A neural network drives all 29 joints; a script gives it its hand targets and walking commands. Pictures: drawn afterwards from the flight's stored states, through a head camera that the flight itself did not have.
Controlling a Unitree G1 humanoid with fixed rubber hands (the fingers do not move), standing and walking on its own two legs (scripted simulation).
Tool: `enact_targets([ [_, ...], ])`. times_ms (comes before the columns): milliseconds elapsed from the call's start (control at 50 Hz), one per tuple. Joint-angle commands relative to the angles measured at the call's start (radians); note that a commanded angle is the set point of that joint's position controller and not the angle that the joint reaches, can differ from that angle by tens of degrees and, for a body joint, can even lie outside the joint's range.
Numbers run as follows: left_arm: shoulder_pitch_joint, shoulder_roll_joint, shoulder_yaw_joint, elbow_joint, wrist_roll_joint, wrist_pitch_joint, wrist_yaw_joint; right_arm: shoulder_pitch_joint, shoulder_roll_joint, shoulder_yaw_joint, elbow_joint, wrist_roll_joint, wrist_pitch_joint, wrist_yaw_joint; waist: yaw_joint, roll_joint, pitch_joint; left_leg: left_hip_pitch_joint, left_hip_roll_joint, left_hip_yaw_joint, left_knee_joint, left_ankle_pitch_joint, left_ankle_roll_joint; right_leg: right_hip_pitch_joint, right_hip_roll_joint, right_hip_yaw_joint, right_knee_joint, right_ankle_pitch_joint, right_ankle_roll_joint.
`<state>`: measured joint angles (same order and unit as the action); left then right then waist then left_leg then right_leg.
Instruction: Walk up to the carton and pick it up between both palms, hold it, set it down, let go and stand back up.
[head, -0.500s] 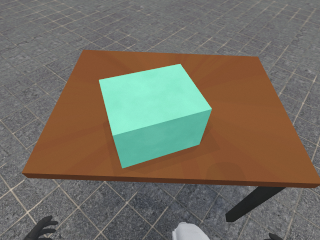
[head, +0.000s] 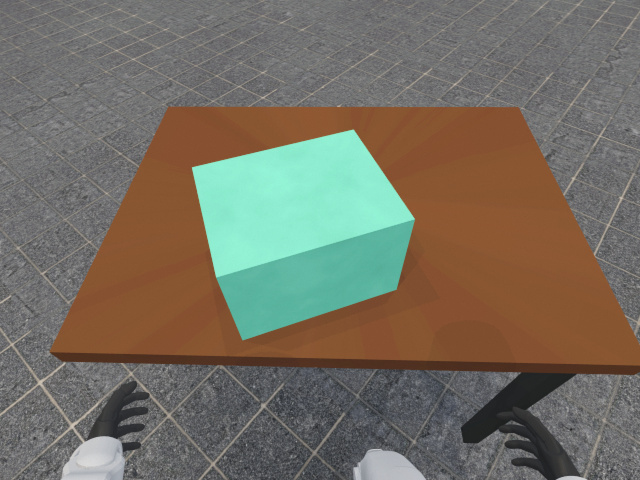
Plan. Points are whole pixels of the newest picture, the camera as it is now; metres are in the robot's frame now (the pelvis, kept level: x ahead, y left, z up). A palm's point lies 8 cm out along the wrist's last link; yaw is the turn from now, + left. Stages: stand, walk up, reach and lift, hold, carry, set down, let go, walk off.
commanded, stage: reach and lift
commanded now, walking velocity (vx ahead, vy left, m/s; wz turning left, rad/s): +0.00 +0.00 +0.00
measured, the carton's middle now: (299, 231) +0.44 +0.03 +0.02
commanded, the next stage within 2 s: none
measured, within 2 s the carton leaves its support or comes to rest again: neither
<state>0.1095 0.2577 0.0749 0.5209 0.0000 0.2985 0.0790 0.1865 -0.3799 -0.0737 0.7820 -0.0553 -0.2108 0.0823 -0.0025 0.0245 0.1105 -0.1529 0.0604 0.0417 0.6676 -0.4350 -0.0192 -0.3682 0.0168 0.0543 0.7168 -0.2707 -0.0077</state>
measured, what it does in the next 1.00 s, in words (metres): stands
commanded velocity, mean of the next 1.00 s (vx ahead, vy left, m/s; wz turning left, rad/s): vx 0.00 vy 0.00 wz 0.00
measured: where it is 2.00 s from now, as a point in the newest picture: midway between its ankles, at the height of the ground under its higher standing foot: outside the picture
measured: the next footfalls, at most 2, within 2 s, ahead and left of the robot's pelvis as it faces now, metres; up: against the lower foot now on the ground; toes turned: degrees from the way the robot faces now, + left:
none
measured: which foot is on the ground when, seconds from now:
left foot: down 0.00-1.00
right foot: down 0.00-1.00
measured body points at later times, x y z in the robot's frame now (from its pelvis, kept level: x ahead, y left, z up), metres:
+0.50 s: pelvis -0.02 -0.02 +0.01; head -0.02 -0.03 +0.46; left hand +0.17 +0.24 -0.04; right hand +0.17 -0.30 -0.05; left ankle -0.04 +0.16 -0.71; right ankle +0.07 -0.11 -0.72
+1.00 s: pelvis -0.02 -0.02 +0.01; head -0.02 -0.03 +0.46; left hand +0.21 +0.20 -0.01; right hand +0.19 -0.30 -0.02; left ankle -0.04 +0.16 -0.71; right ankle +0.07 -0.11 -0.72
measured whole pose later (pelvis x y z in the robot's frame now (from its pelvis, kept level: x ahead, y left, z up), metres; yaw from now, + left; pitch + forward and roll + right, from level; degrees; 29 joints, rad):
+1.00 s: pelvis -0.02 -0.02 +0.01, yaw +1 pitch -6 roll +2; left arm 0.11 0.09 0.03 0.30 0.00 0.07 0.25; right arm 0.19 -0.41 -0.07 0.48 0.26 -0.18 0.24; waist 0.00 -0.01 0.11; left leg -0.12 0.06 0.02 0.58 -0.36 -0.02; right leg -0.32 0.01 0.03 0.64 -0.21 -0.03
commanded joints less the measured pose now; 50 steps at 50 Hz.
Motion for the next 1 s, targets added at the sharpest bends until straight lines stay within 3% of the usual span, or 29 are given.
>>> enact_targets([
  [0, -0.045, 0.134, 0.083, -0.254, 0.025, -0.072, 0.023, -0.057, -0.152, -0.115, -0.186, 0.037, -0.038, 0.013, 0.032, -0.119, -0.197, -0.22, -0.057, 0.028, -0.272, 0.249, 0.058, 0.403, 0.007, -0.05, -0.232, 0.312, 0.014],
  [60, -0.004, 0.113, 0.084, -0.246, 0.018, -0.088, 0.035, -0.02, -0.145, -0.088, -0.191, 0.083, -0.028, 0.028, 0.043, -0.106, -0.201, -0.217, -0.058, 0.024, -0.304, 0.245, 0.052, 0.438, 0.005, -0.032, -0.26, 0.295, 0.017],
  [80, 0.013, 0.107, 0.066, -0.261, 0.024, -0.086, 0.036, -0.007, -0.146, -0.093, -0.207, 0.087, -0.022, 0.032, 0.028, -0.098, -0.192, -0.232, -0.062, 0.021, -0.312, 0.215, 0.055, 0.444, 0.003, -0.035, -0.253, 0.269, 0.022],
  [100, 0.002, 0.092, 0.078, -0.241, 0.034, -0.085, 0.038, -0.016, -0.14, -0.083, -0.208, 0.082, -0.015, 0.037, 0.049, -0.087, -0.188, -0.245, -0.059, 0.025, -0.323, 0.18, 0.062, 0.435, 0.0, -0.022, -0.269, 0.215, 0.02],
  [120, 0.005, 0.092, 0.077, -0.257, 0.04, -0.091, 0.042, -0.004, -0.154, -0.084, -0.225, 0.084, -0.007, 0.04, 0.022, -0.085, -0.19, -0.257, -0.057, 0.018, -0.33, 0.141, 0.064, 0.449, -0.002, -0.023, -0.268, 0.176, 0.022],
  [160, -0.021, 0.077, 0.071, -0.281, 0.047, -0.094, 0.054, -0.01, -0.14, -0.075, -0.22, 0.094, 0.005, 0.051, 0.044, -0.043, -0.175, -0.292, -0.051, 0.022, -0.358, 0.127, 0.063, 0.461, -0.001, -0.012, -0.258, 0.171, 0.014],
  [180, -0.022, 0.067, 0.048, -0.306, 0.038, -0.1, 0.056, -0.013, -0.147, -0.086, -0.239, 0.101, 0.005, 0.056, 0.022, -0.018, -0.192, -0.319, -0.042, 0.011, -0.38, 0.102, 0.061, 0.485, 0.019, -0.038, -0.236, 0.176, 0.016],
  [200, -0.015, 0.057, 0.056, -0.283, 0.044, -0.102, 0.057, -0.022, -0.17, -0.084, -0.255, 0.097, 0.003, 0.058, 0.023, -0.036, -0.187, -0.339, -0.037, 0.013, -0.372, 0.079, 0.063, 0.493, 0.028, -0.042, -0.23, 0.17, 0.013],
  [240, -0.048, 0.06, 0.051, -0.321, 0.037, -0.112, 0.066, -0.043, -0.167, -0.083, -0.282, 0.104, 0.012, 0.062, 0.025, -0.015, -0.189, -0.397, -0.024, 0.007, -0.393, 0.026, 0.076, 0.525, 0.025, -0.028, -0.209, 0.135, 0.016],
  [260, -0.063, 0.063, 0.06, -0.311, 0.031, -0.118, 0.072, -0.056, -0.165, -0.073, -0.298, 0.108, 0.009, 0.065, 0.036, -0.04, -0.196, -0.411, -0.032, 0.011, -0.377, 0.031, 0.077, 0.52, 0.019, -0.014, -0.217, 0.119, 0.015],
  [300, -0.045, 0.074, 0.063, -0.328, 0.035, -0.119, 0.07, -0.047, -0.178, -0.073, -0.315, 0.115, 0.01, 0.064, 0.025, -0.054, -0.205, -0.392, -0.038, 0.015, -0.371, 0.037, 0.074, 0.517, 0.009, -0.007, -0.215, 0.114, 0.023],
  [400, -0.046, 0.046, 0.062, -0.32, 0.006, -0.144, 0.08, -0.056, -0.148, -0.053, -0.372, 0.128, 0.028, 0.065, 0.026, -0.137, -0.197, -0.329, -0.066, 0.012, -0.327, 0.033, 0.058, 0.43, -0.025, 0.027, -0.294, -0.037, 0.017],
  [480, -0.061, -0.001, 0.045, -0.333, 0.004, -0.16, 0.095, -0.066, -0.174, -0.049, -0.374, 0.16, 0.037, 0.089, 0.024, -0.094, -0.202, -0.329, -0.062, 0.006, -0.336, -0.003, 0.047, 0.426, -0.013, 0.012, -0.283, -0.058, 0.003],
  [500, -0.106, 0.015, 0.053, -0.339, -0.004, -0.166, 0.099, -0.098, -0.173, -0.055, -0.39, 0.157, 0.038, 0.09, 0.033, -0.111, -0.214, -0.349, -0.061, 0.01, -0.33, -0.019, 0.052, 0.427, -0.008, 0.012, -0.277, -0.077, 0.005],
  [520, -0.087, -0.001, 0.041, -0.342, -0.006, -0.171, 0.098, -0.101, -0.172, -0.051, -0.416, 0.15, 0.034, 0.091, 0.013, -0.116, -0.214, -0.355, -0.056, 0.004, -0.321, -0.025, 0.05, 0.43, -0.01, 0.018, -0.282, -0.087, 0.005],
  [540, -0.118, 0.003, 0.049, -0.337, -0.004, -0.176, 0.104, -0.119, -0.156, -0.038, -0.408, 0.155, 0.033, 0.09, 0.029, -0.12, -0.217, -0.342, -0.07, 0.009, -0.301, -0.022, 0.041, 0.394, -0.032, 0.035, -0.297, -0.126, 0.003],
  [620, -0.105, -0.016, 0.038, -0.389, -0.027, -0.205, 0.116, -0.126, -0.177, -0.036, -0.433, 0.195, 0.029, 0.099, 0.018, -0.131, -0.238, -0.285, -0.073, 0.002, -0.303, 0.002, 0.03, 0.378, -0.029, 0.038, -0.314, -0.107, 0.001],
  [640, -0.093, -0.03, 0.037, -0.373, -0.031, -0.209, 0.12, -0.127, -0.172, -0.024, -0.462, 0.206, 0.02, 0.102, 0.029, -0.155, -0.245, -0.287, -0.078, 0.01, -0.289, 0.014, 0.029, 0.373, -0.032, 0.04, -0.319, -0.114, 0.002],
  [660, -0.102, -0.034, 0.028, -0.395, -0.031, -0.213, 0.124, -0.127, -0.179, -0.028, -0.449, 0.212, 0.024, 0.11, 0.012, -0.129, -0.24, -0.279, -0.079, 0.002, -0.298, 0.026, 0.026, 0.371, -0.027, 0.028, -0.315, -0.089, -0.004],
  [700, -0.087, -0.067, -0.001, -0.421, -0.05, -0.23, 0.139, -0.144, -0.222, -0.034, -0.449, 0.251, 0.01, 0.128, 0.034, -0.107, -0.232, -0.297, -0.076, -0.001, -0.318, 0.023, 0.016, 0.373, -0.004, 0.005, -0.3, -0.051, -0.012],
  [720, -0.059, -0.083, 0.001, -0.396, -0.042, -0.225, 0.136, -0.14, -0.224, -0.024, -0.422, 0.243, 0.015, 0.132, 0.016, -0.123, -0.214, -0.285, -0.073, -0.007, -0.314, 0.019, 0.02, 0.359, -0.005, -0.001, -0.307, -0.051, -0.014],
  [760, -0.085, -0.074, 0.013, -0.422, -0.043, -0.246, 0.143, -0.15, -0.232, -0.027, -0.463, 0.255, 0.007, 0.133, 0.03, -0.149, -0.24, -0.313, -0.075, -0.004, -0.309, 0.006, 0.025, 0.379, -0.004, 0.004, -0.298, -0.066, -0.009],
  [800, -0.066, -0.096, 0.004, -0.43, -0.044, -0.257, 0.158, -0.15, -0.234, -0.019, -0.466, 0.279, -0.012, 0.146, 0.032, -0.121, -0.237, -0.332, -0.076, -0.003, -0.303, 0.019, 0.018, 0.372, -0.007, 0.005, -0.285, -0.056, -0.012],
  [820, -0.069, -0.093, 0.006, -0.443, -0.055, -0.262, 0.158, -0.157, -0.248, -0.012, -0.464, 0.29, -0.008, 0.147, 0.035, -0.151, -0.237, -0.307, -0.082, -0.002, -0.292, 0.028, 0.017, 0.362, -0.009, 0.014, -0.294, -0.058, -0.01],
  [880, -0.064, -0.105, -0.009, -0.471, -0.074, -0.279, 0.171, -0.177, -0.282, -0.011, -0.465, 0.323, -0.022, 0.159, 0.029, -0.159, -0.26, -0.293, -0.08, -0.007, -0.276, 0.057, 0.016, 0.346, -0.003, 0.013, -0.286, -0.04, -0.011],
  [900, -0.061, -0.11, -0.005, -0.486, -0.076, -0.284, 0.175, -0.187, -0.284, -0.009, -0.508, 0.33, -0.034, 0.162, 0.054, -0.155, -0.264, -0.293, -0.076, -0.001, -0.275, 0.059, 0.013, 0.348, -0.002, 0.011, -0.284, -0.047, -0.014],
  [920, -0.074, -0.106, -0.003, -0.482, -0.073, -0.286, 0.175, -0.205, -0.286, -0.011, -0.506, 0.337, -0.035, 0.162, 0.036, -0.171, -0.275, -0.289, -0.081, -0.005, -0.262, 0.049, 0.013, 0.348, -0.009, 0.029, -0.297, -0.066, -0.016],
  [960, -0.077, -0.129, -0.014, -0.504, -0.091, -0.296, 0.186, -0.223, -0.29, 0.009, -0.528, 0.365, -0.034, 0.175, 0.054, -0.182, -0.28, -0.288, -0.079, 0.002, -0.247, 0.044, 0.01, 0.325, -0.017, 0.049, -0.309, -0.129, -0.02],
  [980, -0.049, -0.152, -0.029, -0.521, -0.092, -0.296, 0.194, -0.187, -0.295, 0.008, -0.492, 0.381, -0.032, 0.181, 0.05, -0.147, -0.263, -0.292, -0.076, 0.001, -0.257, 0.043, 0.009, 0.315, -0.012, 0.038, -0.3, -0.117, -0.025],
])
